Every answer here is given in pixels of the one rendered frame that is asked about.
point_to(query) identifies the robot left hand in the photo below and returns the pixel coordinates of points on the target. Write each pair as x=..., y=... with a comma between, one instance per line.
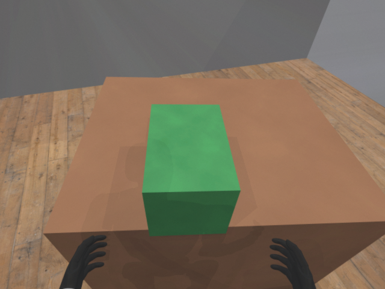
x=78, y=266

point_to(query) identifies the pedestal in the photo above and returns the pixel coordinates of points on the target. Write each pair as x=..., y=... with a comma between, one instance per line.
x=299, y=181

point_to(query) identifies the carton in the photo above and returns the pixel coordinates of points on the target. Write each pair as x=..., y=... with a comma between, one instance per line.
x=190, y=184

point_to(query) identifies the robot right hand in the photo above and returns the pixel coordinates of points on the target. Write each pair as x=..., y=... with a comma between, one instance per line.
x=297, y=270

